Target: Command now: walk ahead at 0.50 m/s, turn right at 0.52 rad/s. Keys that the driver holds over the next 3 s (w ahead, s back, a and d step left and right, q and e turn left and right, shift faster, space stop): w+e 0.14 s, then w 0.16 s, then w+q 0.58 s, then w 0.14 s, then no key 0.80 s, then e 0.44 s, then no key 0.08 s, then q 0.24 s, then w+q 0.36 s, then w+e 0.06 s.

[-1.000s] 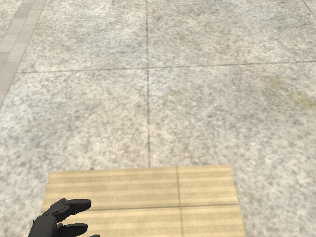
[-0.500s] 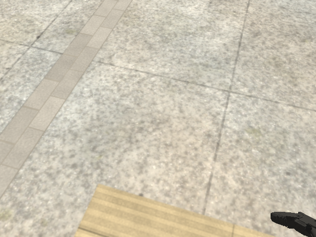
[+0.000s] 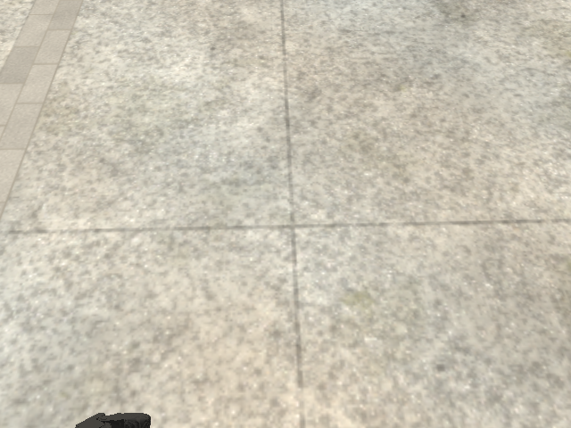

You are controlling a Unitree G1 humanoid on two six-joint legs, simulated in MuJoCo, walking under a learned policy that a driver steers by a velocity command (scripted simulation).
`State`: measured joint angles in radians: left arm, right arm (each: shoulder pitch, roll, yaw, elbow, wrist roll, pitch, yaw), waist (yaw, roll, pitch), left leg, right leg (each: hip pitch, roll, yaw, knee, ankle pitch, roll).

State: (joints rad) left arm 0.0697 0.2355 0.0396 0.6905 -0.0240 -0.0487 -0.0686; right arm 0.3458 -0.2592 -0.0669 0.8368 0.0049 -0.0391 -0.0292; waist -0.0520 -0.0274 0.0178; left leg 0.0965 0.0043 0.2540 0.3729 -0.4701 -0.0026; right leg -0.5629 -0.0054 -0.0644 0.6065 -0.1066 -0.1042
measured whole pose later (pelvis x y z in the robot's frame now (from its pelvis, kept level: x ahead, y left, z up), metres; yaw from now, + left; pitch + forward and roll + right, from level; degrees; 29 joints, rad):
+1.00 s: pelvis +0.58 -0.03 +0.01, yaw +7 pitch +3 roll +1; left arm 0.04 0.27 0.03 0.65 0.01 -0.12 -0.02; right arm 0.41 -0.29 -0.06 0.75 0.02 -0.03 -0.02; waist -0.09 -0.03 -0.01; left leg -0.08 -0.12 -0.23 0.47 -0.41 0.06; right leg -0.45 0.02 0.07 0.45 -0.03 0.00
